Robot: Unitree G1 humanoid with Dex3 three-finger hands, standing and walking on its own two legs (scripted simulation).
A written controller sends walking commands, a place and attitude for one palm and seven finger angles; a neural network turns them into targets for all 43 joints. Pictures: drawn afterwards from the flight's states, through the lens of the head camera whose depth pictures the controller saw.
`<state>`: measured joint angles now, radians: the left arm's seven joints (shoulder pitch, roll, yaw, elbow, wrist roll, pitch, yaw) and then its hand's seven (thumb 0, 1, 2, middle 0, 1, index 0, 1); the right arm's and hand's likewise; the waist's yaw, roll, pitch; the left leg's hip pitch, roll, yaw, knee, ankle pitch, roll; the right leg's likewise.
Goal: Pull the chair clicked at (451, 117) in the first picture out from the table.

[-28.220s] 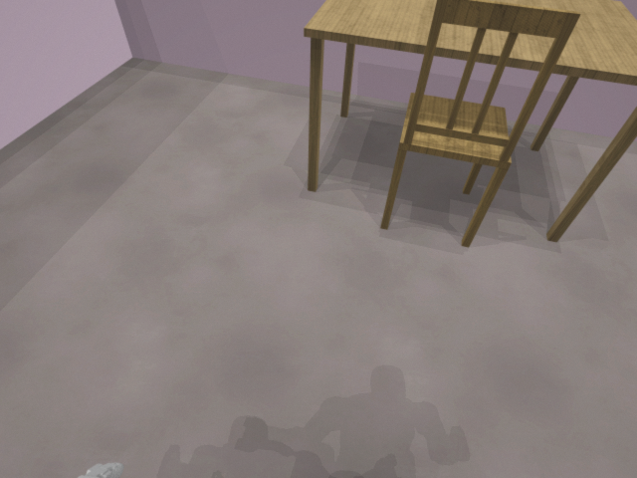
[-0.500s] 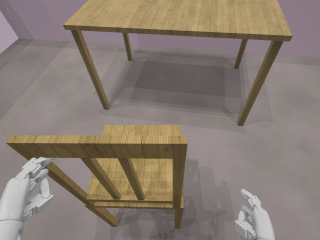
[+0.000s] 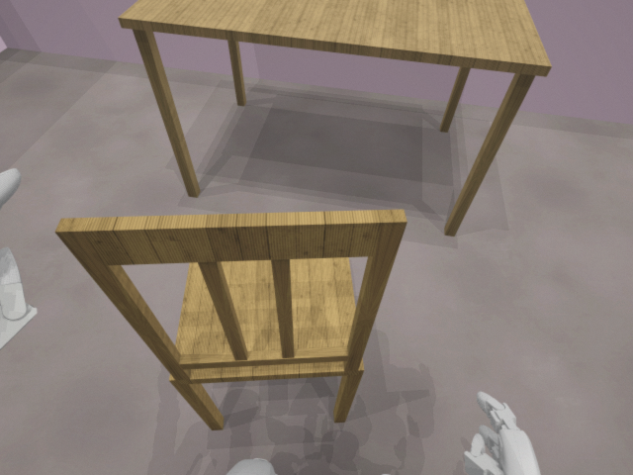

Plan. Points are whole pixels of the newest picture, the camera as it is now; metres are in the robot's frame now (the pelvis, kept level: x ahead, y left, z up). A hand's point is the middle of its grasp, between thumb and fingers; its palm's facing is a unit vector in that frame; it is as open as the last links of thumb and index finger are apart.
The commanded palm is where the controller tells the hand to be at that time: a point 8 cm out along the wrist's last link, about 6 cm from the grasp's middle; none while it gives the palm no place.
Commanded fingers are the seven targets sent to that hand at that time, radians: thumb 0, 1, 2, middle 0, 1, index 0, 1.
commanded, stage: step back with the hand held close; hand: left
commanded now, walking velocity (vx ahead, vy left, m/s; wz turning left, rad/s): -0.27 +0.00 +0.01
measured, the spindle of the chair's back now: (228, 317) +0.33 +0.17 -0.06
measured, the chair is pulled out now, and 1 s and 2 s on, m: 0.69 0.69 0.69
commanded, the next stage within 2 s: stop stepping back and stand still in 0.60 s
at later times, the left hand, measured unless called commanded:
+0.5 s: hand out of the picture +0.13 +0.26 +0.19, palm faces +0.37 -0.77 -0.53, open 7.4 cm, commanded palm +0.07 +0.31 +0.19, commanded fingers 0.00 0.90 0.90 -0.20 -0.30 -0.20 -0.30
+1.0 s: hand out of the picture +0.00 +0.26 +0.18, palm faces +0.42 -0.78 -0.47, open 7.4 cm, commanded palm -0.04 +0.30 +0.19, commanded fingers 0.00 0.90 0.90 -0.20 -0.30 -0.20 -0.30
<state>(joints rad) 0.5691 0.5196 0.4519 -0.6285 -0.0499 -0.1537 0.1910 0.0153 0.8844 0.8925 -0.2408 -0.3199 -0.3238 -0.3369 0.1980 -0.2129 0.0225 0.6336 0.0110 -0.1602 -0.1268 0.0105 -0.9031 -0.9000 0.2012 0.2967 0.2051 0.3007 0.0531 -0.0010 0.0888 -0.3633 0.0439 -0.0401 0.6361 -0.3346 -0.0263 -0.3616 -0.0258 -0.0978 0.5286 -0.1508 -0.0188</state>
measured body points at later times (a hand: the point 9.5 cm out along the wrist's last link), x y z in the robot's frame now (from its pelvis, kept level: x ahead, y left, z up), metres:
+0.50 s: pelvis -0.08 +0.01 +0.00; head -0.04 +0.01 +0.45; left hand +0.10 +0.30 +0.22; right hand +0.09 -0.21 -0.10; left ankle +0.05 +0.14 -0.73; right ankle -0.10 -0.10 -0.73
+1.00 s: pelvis -0.19 +0.00 +0.01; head -0.21 +0.01 +0.46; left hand -0.03 +0.30 +0.21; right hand -0.05 -0.24 -0.08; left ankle -0.17 +0.13 -0.69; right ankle -0.16 -0.11 -0.73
